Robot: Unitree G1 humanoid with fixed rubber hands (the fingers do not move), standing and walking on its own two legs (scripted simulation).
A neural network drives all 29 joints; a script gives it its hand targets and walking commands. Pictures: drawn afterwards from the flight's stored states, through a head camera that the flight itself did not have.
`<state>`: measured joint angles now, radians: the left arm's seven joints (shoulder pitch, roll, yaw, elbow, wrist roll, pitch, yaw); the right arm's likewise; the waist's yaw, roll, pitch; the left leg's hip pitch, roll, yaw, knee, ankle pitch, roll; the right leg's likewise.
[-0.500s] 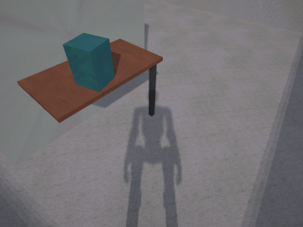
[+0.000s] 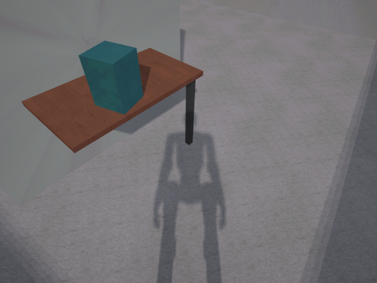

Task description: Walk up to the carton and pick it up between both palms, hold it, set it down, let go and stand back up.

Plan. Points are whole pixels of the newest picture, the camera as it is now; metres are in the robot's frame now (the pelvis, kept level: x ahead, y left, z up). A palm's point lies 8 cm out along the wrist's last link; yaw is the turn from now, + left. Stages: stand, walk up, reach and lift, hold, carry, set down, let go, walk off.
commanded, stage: stand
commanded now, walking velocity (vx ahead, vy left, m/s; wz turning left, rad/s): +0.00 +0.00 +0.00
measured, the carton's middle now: (114, 78) +0.97 +0.37 -0.06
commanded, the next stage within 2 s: none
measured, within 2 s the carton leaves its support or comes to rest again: neither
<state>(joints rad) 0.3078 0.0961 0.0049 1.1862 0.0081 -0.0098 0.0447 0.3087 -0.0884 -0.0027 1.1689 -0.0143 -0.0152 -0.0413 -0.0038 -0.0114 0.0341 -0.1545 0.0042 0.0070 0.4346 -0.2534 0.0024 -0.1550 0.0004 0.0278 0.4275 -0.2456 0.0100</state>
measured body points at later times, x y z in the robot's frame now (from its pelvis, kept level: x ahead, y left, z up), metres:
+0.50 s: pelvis +0.00 +0.00 +0.00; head +0.00 +0.01 +0.45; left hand -0.03 +0.20 -0.17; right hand -0.04 -0.19 -0.16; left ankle -0.01 +0.12 -0.74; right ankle -0.01 -0.13 -0.74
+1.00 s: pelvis +0.00 +0.00 +0.00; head +0.00 +0.01 +0.45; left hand -0.04 +0.20 -0.17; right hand -0.03 -0.19 -0.16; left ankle -0.01 +0.12 -0.74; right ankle -0.01 -0.13 -0.74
